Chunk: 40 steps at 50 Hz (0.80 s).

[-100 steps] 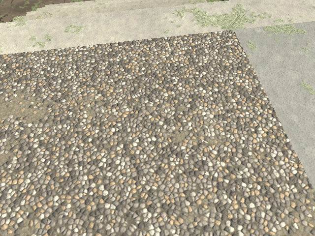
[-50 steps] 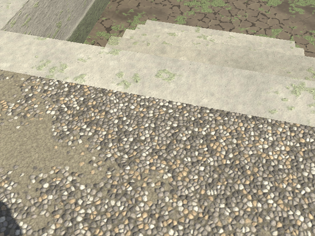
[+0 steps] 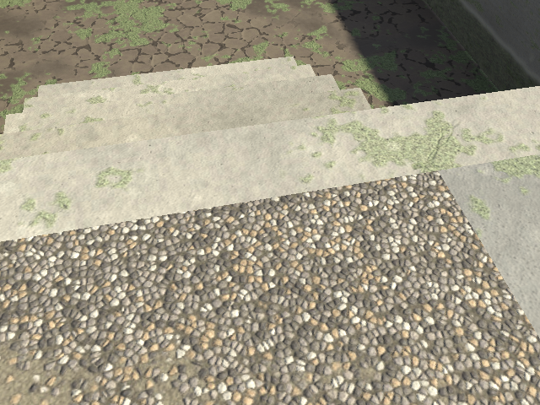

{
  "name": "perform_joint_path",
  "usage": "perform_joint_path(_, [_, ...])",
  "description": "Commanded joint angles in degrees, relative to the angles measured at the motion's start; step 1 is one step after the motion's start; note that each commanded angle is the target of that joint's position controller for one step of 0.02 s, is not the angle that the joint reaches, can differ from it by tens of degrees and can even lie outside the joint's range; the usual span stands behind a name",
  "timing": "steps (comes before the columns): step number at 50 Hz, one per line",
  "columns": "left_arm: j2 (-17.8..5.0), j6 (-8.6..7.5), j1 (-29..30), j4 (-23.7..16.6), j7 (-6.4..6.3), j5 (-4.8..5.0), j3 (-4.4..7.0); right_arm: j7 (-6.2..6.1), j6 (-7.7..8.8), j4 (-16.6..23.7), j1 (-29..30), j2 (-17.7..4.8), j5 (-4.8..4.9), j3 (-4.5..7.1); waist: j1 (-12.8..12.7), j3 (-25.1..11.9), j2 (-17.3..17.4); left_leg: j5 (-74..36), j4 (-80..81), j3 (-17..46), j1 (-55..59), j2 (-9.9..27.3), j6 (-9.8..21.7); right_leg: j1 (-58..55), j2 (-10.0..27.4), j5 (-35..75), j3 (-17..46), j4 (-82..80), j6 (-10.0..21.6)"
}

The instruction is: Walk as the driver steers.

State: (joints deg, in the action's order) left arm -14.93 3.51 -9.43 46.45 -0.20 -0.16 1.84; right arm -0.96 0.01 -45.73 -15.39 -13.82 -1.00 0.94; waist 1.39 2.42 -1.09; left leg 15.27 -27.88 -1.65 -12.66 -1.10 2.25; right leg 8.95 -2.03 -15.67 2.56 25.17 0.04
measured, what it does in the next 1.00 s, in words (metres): shifts its weight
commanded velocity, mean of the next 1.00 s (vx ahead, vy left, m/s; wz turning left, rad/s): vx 0.08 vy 0.00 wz -0.03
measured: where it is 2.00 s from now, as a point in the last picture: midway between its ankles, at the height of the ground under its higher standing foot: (266, 380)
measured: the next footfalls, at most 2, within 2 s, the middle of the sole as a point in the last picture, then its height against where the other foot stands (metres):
right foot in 1.38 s outside the picture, level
left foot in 1.92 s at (227, 328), level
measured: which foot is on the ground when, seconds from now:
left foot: down 0.00-1.00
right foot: down 0.00-0.94, up 0.96-1.00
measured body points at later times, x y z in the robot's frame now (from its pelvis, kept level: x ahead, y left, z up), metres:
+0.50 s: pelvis -0.01 -0.01 +0.01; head -0.01 -0.02 +0.46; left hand +0.03 +0.24 -0.14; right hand +0.01 -0.27 -0.14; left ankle -0.01 +0.10 -0.74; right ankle -0.03 -0.11 -0.74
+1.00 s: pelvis +0.05 +0.02 +0.00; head +0.05 +0.04 +0.45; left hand +0.03 +0.27 -0.16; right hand +0.03 -0.23 -0.15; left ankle +0.01 +0.09 -0.74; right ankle -0.03 -0.10 -0.70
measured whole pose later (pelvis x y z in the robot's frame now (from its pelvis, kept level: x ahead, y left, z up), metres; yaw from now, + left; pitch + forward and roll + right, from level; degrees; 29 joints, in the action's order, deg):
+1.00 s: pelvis +0.05 +0.02 +0.00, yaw +0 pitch +0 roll +0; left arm -12.7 -1.2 -21.0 62.8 -0.1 -1.6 1.7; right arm 0.0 4.0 -61.5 -20.6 -11.2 -1.3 1.6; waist 0.6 -0.7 -1.8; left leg 17.9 -27.5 -3.7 -9.5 -2.5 4.4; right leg 14.1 -1.0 -24.8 1.5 45.5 5.0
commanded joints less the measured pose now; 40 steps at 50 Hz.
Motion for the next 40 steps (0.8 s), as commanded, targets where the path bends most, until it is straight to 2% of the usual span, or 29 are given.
perform_joint_path(1, [-9.9,-2.31,-5.0,-1.4,-1.46,-1.81,1.19,0.27,1.06,3.6,-2.6,-5.1,0.2,1.24,0.0,-8.6,-3.7,-8.3,-2.8,6.2,-6.9,6.6,0.7,-16.9,15.8,27.5,14.7,-8.2,4.1])
perform_joint_path(2, [-7.7,-2.59,-0.7,-0.7,-1.34,-0.55,0.4,-0.22,0.23,1.9,-2.7,-2.9,0.67,0.39,0.8,-5.0,-8.8,3.7,3.5,3.2,-1.0,3.8,-0.1,-4.6,18.2,32.1,13.4,-6.3,9.2])
perform_joint_path(3, [-5.0,-3.03,2.5,-1.5,-1.01,-0.47,-0.35,-0.51,-0.25,0.7,-2.1,-4.6,0.15,0.6,1.2,-2.7,-7.1,0.8,5.1,3.6,1.9,4.0,-0.5,-2.2,14.9,26.1,11.5,-6.8,8.0])
perform_joint_path(4, [-4.6,-3.26,2.9,-1.2,-0.88,-0.54,-0.59,-0.35,-0.2,0.2,-0.4,-5.8,-0.08,0.99,0.3,-2.1,-6.9,-4.1,6.8,4.5,3.3,3.7,-0.5,-1.1,11.6,19.3,9.9,-7.0,5.7])
perform_joint_path(5, [-5.0,-3.27,1.6,-0.2,-1.01,-0.79,-0.62,-0.07,-0.08,-0.4,0.3,-7.2,0.19,1.37,-0.5,-0.9,-6.2,-8.1,7.1,4.9,4.1,4.0,-0.6,-0.2,9.1,16.1,8.6,-7.6,4.3])
perform_joint_path(6, [-6.0,-3.47,-0.1,0.8,-1.35,-0.46,-0.49,0.21,-0.06,-1.1,0.0,-8.1,0.15,1.75,-0.8,-0.6,-5.3,-10.7,7.1,5.2,4.8,4.6,-0.5,-0.1,8.1,15.3,7.9,-7.6,3.8])
perform_joint_path(8, [-5.8,-3.69,-2.0,2.8,-1.5,-0.03,-0.55,0.29,0.29,-3.1,-1.4,-6.4,0.31,1.2,-0.8,-0.8,-2.7,-12.0,8.3,5.6,4.9,5.3,-0.5,-1.6,7.4,14.6,6.9,-7.2,3.4])
perform_joint_path(11, [-5.0,-3.86,-2.0,4.5,-1.43,-0.14,-0.89,0.01,0.21,-5.7,-1.5,-5.5,0.24,0.97,-0.8,0.0,-0.4,-10.8,9.2,5.7,5.3,5.4,-0.7,-0.6,7.4,12.5,6.9,-7.5,3.7])
perform_joint_path(22, [-4.3,-4.29,-3.9,10.9,-1.69,-0.22,-1.69,-0.37,-0.06,-12.8,-1.1,-4.6,0.38,0.45,-0.5,0.5,0.8,-9.5,9.6,6.1,7.0,6.0,-0.3,1.9,6.6,8.6,6.5,-9.3,3.6])
perform_joint_path(33, [-2.4,-4.21,-7.8,15.4,-1.97,-0.25,-2.54,-0.72,-0.05,-17.2,-1.8,-2.9,0.48,-0.45,-0.8,1.2,0.9,-8.7,9.3,6.2,5.6,6.2,-0.1,2.1,6.1,8.4,5.7,-8.8,3.4])
perform_joint_path(34, [-2.3,-4.14,-8.5,15.8,-1.97,-0.31,-2.54,-0.71,-0.08,-17.5,-2.3,-2.7,0.42,-0.52,-0.9,0.1,0.8,-4.4,9.2,5.8,5.8,5.5,0.1,1.8,5.6,3.2,5.6,-9.2,3.6])
perform_joint_path(35, [-3.2,-3.93,-9.0,15.9,-1.98,-0.35,-2.12,-0.68,-0.21,-17.6,-2.5,-3.2,0.33,-0.25,-1.0,0.5,0.2,2.4,7.7,4.8,4.9,4.1,0.5,2.7,4.8,-4.6,5.7,-9.0,4.4])
perform_joint_path(36, [-4.4,-3.58,-9.3,15.8,-1.92,-0.41,-1.54,-0.56,-0.41,-17.3,-2.6,-3.6,0.19,0.05,-1.0,1.4,-0.7,11.1,5.5,3.9,2.9,2.5,1.3,4.4,4.3,-14.8,6.4,-8.6,5.6])
perform_joint_path(37, [-4.9,-3.24,-9.7,15.6,-1.72,-0.62,-1.14,-0.33,-0.6,-16.8,-2.1,-3.7,-0.11,0.2,-1.4,4.0,-1.1,17.8,4.2,4.1,-0.9,1.9,2.1,6.5,4.9,-23.4,8.2,-9.1,6.9])
perform_joint_path(39, [-4.7,-3.13,-12.4,15.8,-1.48,-0.7,-0.63,0.24,-0.33,-15.3,-0.2,-1.6,-0.58,-0.1,-2.8,8.2,-3.3,19.1,-0.8,3.3,-8.6,0.6,2.5,6.2,8.6,-31.1,14.8,-11.8,9.7])
perform_joint_path(40, [-5.2,-3.31,-14.5,16.3,-1.5,-0.73,-0.16,0.52,0.21,-14.5,0.8,0.0,-0.95,-0.41,-3.4,8.1,-5.9,13.9,-5.4,0.8,-11.2,-0.3,2.1,3.5,12.2,-32.2,19.8,-14.5,11.5])
Velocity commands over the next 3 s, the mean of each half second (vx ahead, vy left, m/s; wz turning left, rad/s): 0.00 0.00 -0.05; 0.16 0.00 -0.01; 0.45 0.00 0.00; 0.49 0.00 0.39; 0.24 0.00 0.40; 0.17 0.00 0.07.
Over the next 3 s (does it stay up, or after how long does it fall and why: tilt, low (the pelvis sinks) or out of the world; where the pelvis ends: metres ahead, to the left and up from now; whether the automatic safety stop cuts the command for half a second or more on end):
stays up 0.85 0.10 0.01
